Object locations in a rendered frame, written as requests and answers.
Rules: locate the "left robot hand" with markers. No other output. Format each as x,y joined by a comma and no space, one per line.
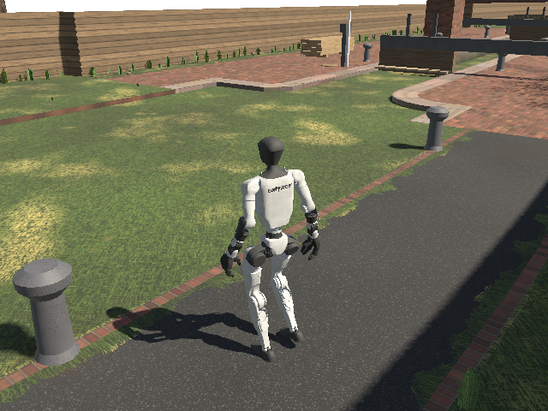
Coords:
227,263

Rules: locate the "robot right forearm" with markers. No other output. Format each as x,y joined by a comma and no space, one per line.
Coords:
312,224

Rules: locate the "robot right upper arm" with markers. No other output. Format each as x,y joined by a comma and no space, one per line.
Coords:
302,189

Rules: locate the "robot left upper arm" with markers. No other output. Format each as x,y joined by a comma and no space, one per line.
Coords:
248,189

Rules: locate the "right robot hand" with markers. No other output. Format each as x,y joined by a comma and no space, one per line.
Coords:
308,244

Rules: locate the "left robot thigh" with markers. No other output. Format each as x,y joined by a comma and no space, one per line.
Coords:
253,259

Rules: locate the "robot left shin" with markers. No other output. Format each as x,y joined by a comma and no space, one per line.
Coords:
260,322

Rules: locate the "robot left forearm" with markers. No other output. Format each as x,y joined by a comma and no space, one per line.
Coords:
237,242

